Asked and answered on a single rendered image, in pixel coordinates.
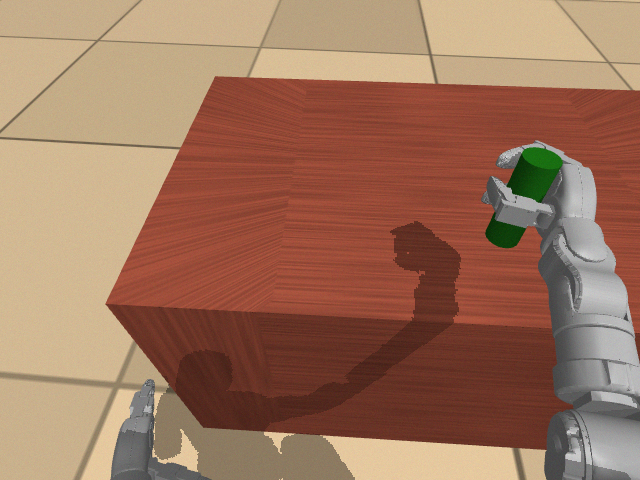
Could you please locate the right robot arm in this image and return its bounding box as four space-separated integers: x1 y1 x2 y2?
538 217 640 480

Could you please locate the can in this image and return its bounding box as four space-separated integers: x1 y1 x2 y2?
485 147 563 248

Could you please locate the right robot hand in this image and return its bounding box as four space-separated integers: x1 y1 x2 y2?
481 140 597 238

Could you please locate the left robot hand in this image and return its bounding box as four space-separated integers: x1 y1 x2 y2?
111 379 212 480

